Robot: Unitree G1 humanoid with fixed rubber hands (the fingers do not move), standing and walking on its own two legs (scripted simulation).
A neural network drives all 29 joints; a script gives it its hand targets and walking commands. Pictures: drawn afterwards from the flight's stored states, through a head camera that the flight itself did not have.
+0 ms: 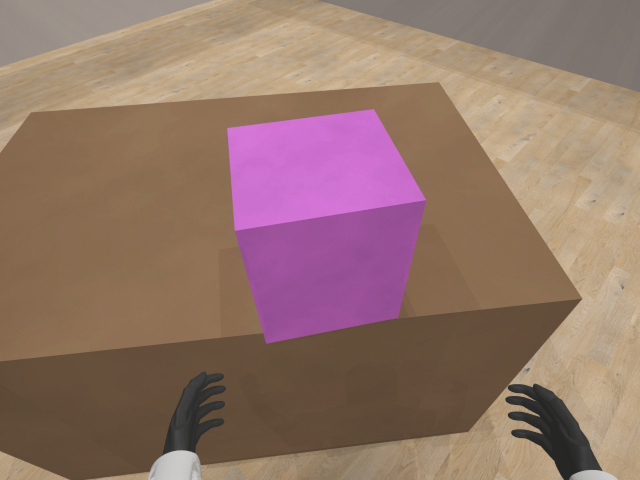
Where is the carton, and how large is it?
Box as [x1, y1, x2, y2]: [227, 109, 425, 343]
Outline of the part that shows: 373,109 227,128 235,233 266,343 394,318 398,316 425,199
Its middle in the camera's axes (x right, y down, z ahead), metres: -0.01 -0.02 +0.57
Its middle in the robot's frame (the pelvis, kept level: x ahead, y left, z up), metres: +0.44 +0.04 +0.06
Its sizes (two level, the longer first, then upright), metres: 0.210 0.200 0.250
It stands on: a pedestal, 0.72 m high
